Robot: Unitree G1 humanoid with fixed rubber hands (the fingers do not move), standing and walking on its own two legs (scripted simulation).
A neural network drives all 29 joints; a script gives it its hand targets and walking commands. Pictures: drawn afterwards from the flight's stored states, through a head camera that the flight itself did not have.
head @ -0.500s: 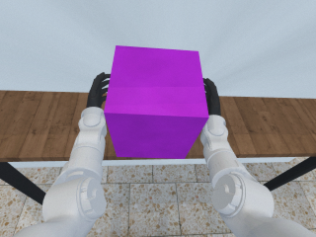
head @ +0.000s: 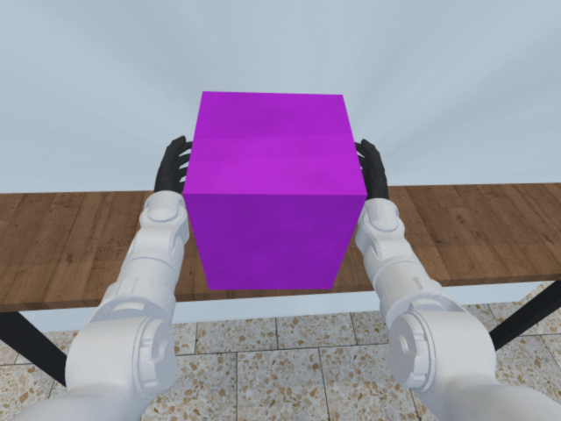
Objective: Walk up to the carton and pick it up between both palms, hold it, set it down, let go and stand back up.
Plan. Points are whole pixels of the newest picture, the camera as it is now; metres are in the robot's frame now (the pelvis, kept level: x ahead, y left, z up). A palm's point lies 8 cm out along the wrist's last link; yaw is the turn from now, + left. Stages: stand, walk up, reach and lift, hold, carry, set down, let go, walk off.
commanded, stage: reach and lift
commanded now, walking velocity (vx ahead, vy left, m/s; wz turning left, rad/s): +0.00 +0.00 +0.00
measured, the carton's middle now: (272, 197) +0.43 +0.02 +0.08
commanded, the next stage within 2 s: hold in 1.90 s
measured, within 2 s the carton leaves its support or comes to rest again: neither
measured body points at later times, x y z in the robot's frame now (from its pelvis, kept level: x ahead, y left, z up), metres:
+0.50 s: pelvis -0.01 +0.01 +0.00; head -0.04 +0.04 +0.45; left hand +0.40 +0.18 +0.17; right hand +0.41 -0.13 +0.17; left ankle +0.02 +0.12 -0.75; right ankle +0.01 -0.11 -0.75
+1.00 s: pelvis -0.01 +0.01 +0.00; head -0.06 +0.03 +0.45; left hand +0.39 +0.17 +0.21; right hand +0.39 -0.14 +0.21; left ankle +0.02 +0.12 -0.75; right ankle +0.01 -0.11 -0.75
